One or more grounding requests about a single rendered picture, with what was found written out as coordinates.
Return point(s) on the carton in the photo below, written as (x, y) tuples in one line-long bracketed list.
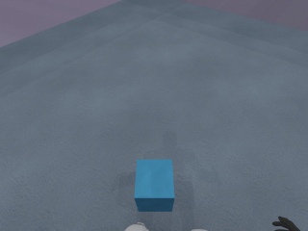
[(154, 185)]

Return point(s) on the robot right hand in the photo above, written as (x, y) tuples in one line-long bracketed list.
[(284, 222)]

